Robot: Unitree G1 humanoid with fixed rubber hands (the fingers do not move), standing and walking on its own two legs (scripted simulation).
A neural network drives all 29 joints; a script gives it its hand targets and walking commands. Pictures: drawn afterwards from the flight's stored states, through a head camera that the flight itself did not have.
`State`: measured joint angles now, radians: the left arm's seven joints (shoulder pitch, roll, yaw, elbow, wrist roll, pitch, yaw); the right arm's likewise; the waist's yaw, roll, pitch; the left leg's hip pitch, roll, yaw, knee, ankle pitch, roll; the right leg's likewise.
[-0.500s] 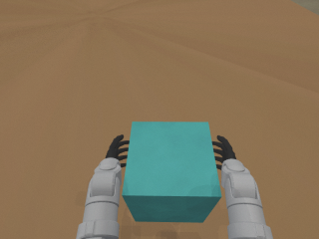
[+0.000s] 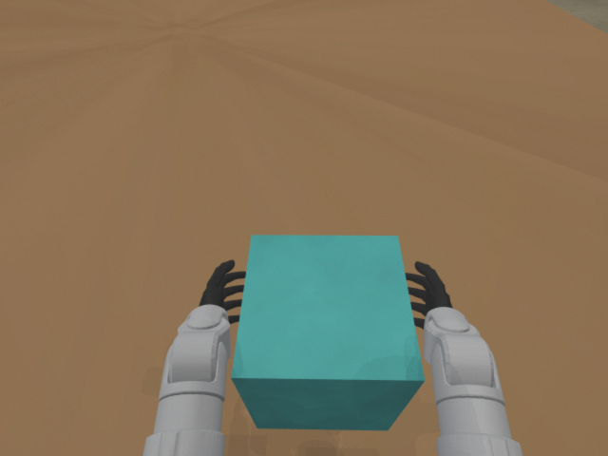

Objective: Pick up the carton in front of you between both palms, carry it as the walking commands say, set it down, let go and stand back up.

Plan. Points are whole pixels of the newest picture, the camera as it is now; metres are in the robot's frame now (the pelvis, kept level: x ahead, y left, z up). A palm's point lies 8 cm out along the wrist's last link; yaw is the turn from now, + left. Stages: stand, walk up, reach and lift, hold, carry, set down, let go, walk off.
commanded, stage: carry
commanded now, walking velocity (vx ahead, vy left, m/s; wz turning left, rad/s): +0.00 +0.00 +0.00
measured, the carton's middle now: (323, 338) +0.29 +0.00 -0.04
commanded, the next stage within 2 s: none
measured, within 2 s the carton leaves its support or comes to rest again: neither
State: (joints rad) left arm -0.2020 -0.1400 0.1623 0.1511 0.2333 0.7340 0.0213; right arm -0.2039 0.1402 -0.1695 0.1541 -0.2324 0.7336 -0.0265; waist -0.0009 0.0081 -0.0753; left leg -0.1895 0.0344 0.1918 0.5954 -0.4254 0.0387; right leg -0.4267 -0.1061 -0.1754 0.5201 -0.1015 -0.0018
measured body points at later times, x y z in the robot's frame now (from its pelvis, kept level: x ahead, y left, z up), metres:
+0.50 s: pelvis +0.12 -0.04 +0.02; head +0.13 -0.05 +0.47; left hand +0.41 +0.11 +0.04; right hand +0.42 -0.20 +0.04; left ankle +0.07 +0.08 -0.66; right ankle +0.12 -0.13 -0.73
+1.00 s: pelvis +0.34 +0.01 +0.02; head +0.38 +0.02 +0.47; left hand +0.64 +0.15 +0.02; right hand +0.63 -0.15 +0.03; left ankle +0.38 +0.10 -0.73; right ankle +0.35 -0.11 -0.71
